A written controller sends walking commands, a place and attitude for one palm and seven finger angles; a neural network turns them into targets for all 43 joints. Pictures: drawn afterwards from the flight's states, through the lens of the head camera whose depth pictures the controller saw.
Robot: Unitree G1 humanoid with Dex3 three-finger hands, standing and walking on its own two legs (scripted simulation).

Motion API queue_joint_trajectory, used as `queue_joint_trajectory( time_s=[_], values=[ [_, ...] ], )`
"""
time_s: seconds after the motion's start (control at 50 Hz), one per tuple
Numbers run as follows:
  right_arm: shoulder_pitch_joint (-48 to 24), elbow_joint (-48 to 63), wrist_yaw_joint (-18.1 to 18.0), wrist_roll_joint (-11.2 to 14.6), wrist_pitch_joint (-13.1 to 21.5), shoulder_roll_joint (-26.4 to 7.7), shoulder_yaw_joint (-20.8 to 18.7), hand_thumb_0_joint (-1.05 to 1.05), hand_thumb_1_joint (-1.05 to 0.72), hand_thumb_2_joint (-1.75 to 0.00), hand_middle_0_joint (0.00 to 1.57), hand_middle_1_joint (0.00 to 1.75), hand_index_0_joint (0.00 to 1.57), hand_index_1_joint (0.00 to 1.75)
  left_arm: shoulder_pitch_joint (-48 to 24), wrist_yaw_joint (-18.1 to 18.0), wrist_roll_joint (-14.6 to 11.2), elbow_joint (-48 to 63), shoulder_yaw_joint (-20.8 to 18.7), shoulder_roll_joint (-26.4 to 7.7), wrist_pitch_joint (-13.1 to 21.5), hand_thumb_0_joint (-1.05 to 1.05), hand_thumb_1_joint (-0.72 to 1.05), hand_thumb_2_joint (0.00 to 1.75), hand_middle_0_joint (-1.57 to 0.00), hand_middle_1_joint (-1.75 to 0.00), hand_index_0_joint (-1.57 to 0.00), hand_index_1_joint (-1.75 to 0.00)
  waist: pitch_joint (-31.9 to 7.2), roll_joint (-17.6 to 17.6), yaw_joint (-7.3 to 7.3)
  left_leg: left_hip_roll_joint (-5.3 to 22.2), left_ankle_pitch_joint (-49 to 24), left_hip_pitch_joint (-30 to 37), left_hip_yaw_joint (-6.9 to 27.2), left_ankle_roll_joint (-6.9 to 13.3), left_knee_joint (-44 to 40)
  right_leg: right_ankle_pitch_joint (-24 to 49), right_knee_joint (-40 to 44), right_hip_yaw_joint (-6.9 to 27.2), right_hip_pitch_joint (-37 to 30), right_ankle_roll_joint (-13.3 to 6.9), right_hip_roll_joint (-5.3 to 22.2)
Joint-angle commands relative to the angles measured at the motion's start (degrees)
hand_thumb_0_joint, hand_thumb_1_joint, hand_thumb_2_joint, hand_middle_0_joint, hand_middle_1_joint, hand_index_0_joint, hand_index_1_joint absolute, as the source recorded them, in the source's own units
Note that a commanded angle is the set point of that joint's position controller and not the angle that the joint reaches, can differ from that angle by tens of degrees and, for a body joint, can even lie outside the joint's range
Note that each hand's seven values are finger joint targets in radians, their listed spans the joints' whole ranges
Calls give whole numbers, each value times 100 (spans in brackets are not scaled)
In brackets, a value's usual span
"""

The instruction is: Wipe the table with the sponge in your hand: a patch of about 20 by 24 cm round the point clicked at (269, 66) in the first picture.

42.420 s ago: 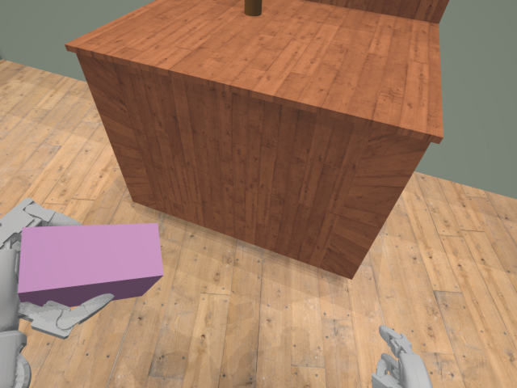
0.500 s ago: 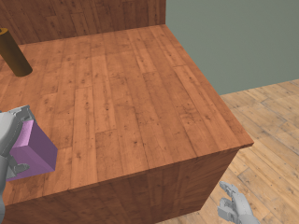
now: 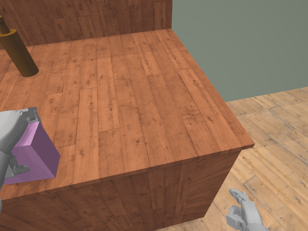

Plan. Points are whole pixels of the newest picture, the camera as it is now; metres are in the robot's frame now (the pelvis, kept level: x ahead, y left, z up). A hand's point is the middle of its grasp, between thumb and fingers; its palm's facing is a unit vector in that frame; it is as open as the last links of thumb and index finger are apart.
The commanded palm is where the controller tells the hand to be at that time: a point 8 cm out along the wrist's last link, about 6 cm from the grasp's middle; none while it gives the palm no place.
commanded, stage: lift the sponge slowly off the table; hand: left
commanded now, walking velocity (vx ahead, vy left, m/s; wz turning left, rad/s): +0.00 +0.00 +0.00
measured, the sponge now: (26, 159) +0.20 +0.35 +0.10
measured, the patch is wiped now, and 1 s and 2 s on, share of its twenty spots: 0.95 0.95 0.95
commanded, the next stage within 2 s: bring the sponge back beside the body in 1.54 s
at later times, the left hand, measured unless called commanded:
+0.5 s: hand (6, 133) +0.21 +0.34 +0.20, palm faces +0.07 +0.03 -1.00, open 10.5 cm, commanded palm +0.17 +0.34 +0.26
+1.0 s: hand out of the picture +0.22 +0.35 +0.23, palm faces +0.12 +0.06 -0.99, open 10.5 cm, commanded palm +0.17 +0.35 +0.29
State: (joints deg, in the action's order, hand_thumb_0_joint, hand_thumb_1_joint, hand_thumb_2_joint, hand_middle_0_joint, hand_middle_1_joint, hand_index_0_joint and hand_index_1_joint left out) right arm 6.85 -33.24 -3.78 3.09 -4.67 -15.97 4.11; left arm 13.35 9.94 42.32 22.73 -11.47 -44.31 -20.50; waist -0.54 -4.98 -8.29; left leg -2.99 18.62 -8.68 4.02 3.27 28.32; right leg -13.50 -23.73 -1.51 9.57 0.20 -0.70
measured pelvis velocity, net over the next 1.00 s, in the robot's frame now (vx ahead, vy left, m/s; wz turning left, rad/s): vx -0.03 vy -0.01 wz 0.00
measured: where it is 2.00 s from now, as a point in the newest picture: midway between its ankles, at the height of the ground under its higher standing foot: outside the picture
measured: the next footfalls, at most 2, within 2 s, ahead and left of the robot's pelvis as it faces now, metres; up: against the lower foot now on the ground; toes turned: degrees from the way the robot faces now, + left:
none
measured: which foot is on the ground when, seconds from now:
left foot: down 0.00-1.00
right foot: down 0.00-1.00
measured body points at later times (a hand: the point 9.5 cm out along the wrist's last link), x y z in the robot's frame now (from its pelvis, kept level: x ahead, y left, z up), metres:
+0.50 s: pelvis -0.02 -0.01 +0.00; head -0.02 -0.04 +0.45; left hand +0.20 +0.34 +0.25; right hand +0.21 -0.21 -0.08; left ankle -0.04 +0.08 -0.74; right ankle -0.01 -0.13 -0.74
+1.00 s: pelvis -0.03 -0.01 +0.00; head -0.03 -0.04 +0.45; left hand +0.21 +0.34 +0.28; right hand +0.20 -0.21 -0.09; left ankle -0.04 +0.08 -0.74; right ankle -0.01 -0.13 -0.74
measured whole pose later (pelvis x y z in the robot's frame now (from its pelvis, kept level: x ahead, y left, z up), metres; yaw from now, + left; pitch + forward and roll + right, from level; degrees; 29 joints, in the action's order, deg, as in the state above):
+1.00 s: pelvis -0.03 -0.01 +0.00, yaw +0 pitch -3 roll -1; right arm 5.3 -35.1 -5.5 3.9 -3.0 -16.3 4.5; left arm -5.6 14.6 41.3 8.5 -12.4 -49.6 -16.0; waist 1.6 -6.2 -8.4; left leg -2.9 14.8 -7.9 4.0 2.2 25.5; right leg -10.3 -22.2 -1.5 9.4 -0.6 -0.7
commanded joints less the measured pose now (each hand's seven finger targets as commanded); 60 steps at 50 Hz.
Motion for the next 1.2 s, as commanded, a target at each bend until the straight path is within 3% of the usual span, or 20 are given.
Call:
queue_joint_trajectory(
  time_s=[0.0, 0.06, 0.08, 0.16, 0.18, 0.24, 0.32, 0.38, 0.42, 0.56, 0.64, 0.66, 0.68, 0.74, 0.88, 1.04, 1.06, 1.08, 1.12, 1.18],
  values=[
    [-855, 877, -126, -41, 335, -619, -247, 0, -90, -90, 20, 30, 20, 30, -1505, -292, 209, 424, -1102, -1717, 87, 0, 10, 130, -120, -160, -120, -160, -892, -281, 12, 138, -2529, -104, 47, -146, -409, 1195, 109, -53, -657, -402, -100],
    [-1123, 887, -158, 44, 409, -580, -192, 0, -90, -90, 20, 30, 20, 30, -1891, -258, 236, 442, -939, -1612, 134, 0, 10, 130, -120, -160, -120, -160, -917, -335, 90, 149, -2273, -6, 99, -147, -503, 1015, 212, 86, -611, -427, -187],
    [-873, 833, -197, -29, 401, -671, -234, 0, -90, -90, 20, 30, 20, 30, -2067, -275, 198, 378, -1134, -1923, 193, 0, 10, 130, -120, -160, -120, -160, -1067, -254, 31, 113, -2281, -22, 77, -128, -485, 1051, 195, -16, -733, -403, -87],
    [-1202, 825, -221, 33, 479, -583, -169, 0, -90, -90, 20, 30, 20, 30, -2283, -201, 233, 273, -1013, -1835, 288, 0, 10, 130, -120, -160, -120, -160, -1043, -488, 86, 114, -2078, 54, 109, -139, -574, 911, 277, 132, -743, -440, -146],
    [-974, 753, -239, -37, 459, -663, -204, 0, -90, -90, 20, 30, 20, 30, -2468, -216, 241, 173, -1173, -2098, 335, 0, 10, 130, -120, -160, -120, -160, -1117, -476, 26, 87, -2152, 11, 86, -137, -550, 962, 243, 17, -824, -437, -66],
    [-1016, 748, -222, -28, 467, -624, -207, 0, -90, -90, 20, 30, 20, 30, -2450, -152, 184, 93, -979, -1851, 417, 0, 10, 130, -120, -160, -120, -160, -1022, -418, 59, 107, -2232, 44, 86, -157, -589, 1102, 271, -32, -803, -413, -56],
    [-1019, 735, -195, -45, 442, -652, -218, 0, -90, -90, 20, 30, 20, 30, -2309, -121, 151, -113, -1288, -2114, 429, 0, 10, 130, -120, -160, -120, -160, -1035, -127, -28, 102, -2227, -78, 78, -157, -573, 1207, 243, 32, -926, -422, -22],
    [-1067, 764, -167, -43, 438, -664, -221, 0, -90, -90, 20, 30, 20, 30, -2409, -109, 109, -3, -1386, -2230, 388, 0, 10, 130, -120, -160, -120, -160, -1143, -360, -76, 80, -2289, -122, 74, -172, -556, 1276, 197, 94, -1003, -445, 5],
    [-1023, 744, -161, -7, 388, -665, -228, 0, -90, -90, 20, 30, 20, 30, -2282, -47, 12, -281, -1233, -2037, 340, 0, 10, 130, -120, -160, -120, -160, -905, -113, -11, 109, -2131, -167, 48, -178, -587, 1200, 276, 44, -866, -388, -3],
    [-1252, 802, -239, 87, 464, -682, -177, 0, -90, -90, 20, 30, 20, 30, -2914, 180, 107, -437, -1059, -2120, 291, 0, 10, 130, -120, -160, -120, -160, -895, -194, 93, 101, -1724, -135, 80, -129, -654, 747, 380, 236, -672, -399, -46],
    [-1017, 756, -320, 27, 454, -712, -195, 0, -90, -90, 20, 30, 20, 30, -3243, 274, 144, -592, -1088, -2325, 523, 0, 10, 130, -120, -160, -120, -160, -961, -80, 79, 74, -1660, -67, 56, -104, -662, 658, 383, 51, -697, -369, 55],
    [-1254, 840, -306, 80, 530, -655, -157, 0, -90, -90, 20, 30, 20, 30, -3393, 282, 221, -265, -1082, -2339, 551, 0, 10, 130, -120, -160, -120, -160, -1085, -438, 95, 79, -1665, 20, 121, -106, -675, 608, 394, 232, -714, -426, -29],
    [-1040, 817, -328, 4, 524, -678, -172, 0, -90, -90, 20, 30, 20, 30, -3542, 257, 206, -239, -1207, -2522, 631, 0, 10, 130, -120, -160, -120, -160, -1218, -369, 18, 43, -1714, 15, 107, -95, -666, 611, 345, 104, -817, -421, 71],
    [-1018, 774, -341, -1, 545, -643, -192, 0, -90, -90, 20, 30, 20, 30, -3451, 218, 139, -403, -1192, -2410, 766, 0, 10, 130, -120, -160, -120, -160, -1035, -371, 32, 90, -1673, 24, 103, -135, -699, 616, 388, 68, -727, -421, 65],
    [-1040, 735, -252, -2, 483, -717, -228, 0, -90, -90, 20, 30, 20, 30, -3627, 102, 56, -605, -1502, -2695, 504, 0, 10, 130, -120, -160, -120, -160, -1201, -494, -102, 90, -1895, -181, 106, -211, -658, 898, 285, 209, -971, -476, 94],
    [-1123, 855, -183, 60, 371, -712, -185, 0, -90, -90, 20, 30, 20, 30, -3133, 575, -64, -426, -1078, -2270, 98, 0, 10, 130, -120, -160, -120, -160, -1123, 15, -28, 126, -2037, -183, 72, -164, -671, 1200, 228, 32, -811, -335, 91],
    [-1395, 946, -175, 128, 442, -660, -126, 0, -90, -90, 20, 30, 20, 30, -3273, 631, 17, -271, -973, -2182, 53, 0, 10, 130, -120, -160, -120, -160, -1102, -149, 29, 147, -2017, -150, 123, -147, -677, 1120, 257, 215, -736, -375, 13],
    [-1106, 886, -202, 42, 401, -740, -153, 0, -90, -90, 20, 30, 20, 30, -3430, 643, 9, -226, -1211, -2505, 100, 0, 10, 130, -120, -160, -120, -160, -1265, -31, -46, 107, -2089, -136, 115, -132, -658, 1150, 215, 84, -832, -364, 107],
    [-1118, 922, -240, 40, 407, -678, -139, 0, -90, -90, 20, 30, 20, 30, -3421, 706, 9, -171, -1114, -2400, 180, 0, 10, 130, -120, -160, -120, -160, -1155, 79, -23, 109, -2086, -46, 101, -120, -662, 1138, 254, 36, -737, -347, 100],
    [-1076, 938, -274, 19, 453, -684, -114, 0, -90, -90, 20, 30, 20, 30, -3854, 650, 89, 102, -1388, -2803, 331, 0, 10, 130, -120, -160, -120, -160, -1377, -136, -83, 89, -2096, 50, 155, -112, -672, 980, 254, 107, -824, -392, 109]
  ],
)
